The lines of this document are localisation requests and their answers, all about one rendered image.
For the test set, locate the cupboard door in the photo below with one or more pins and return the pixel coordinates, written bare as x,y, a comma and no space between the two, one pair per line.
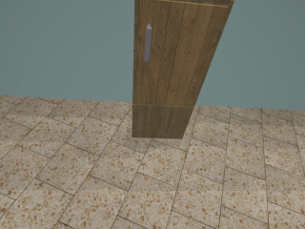
182,42

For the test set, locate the handle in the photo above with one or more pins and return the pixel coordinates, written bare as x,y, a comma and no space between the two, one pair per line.
148,43

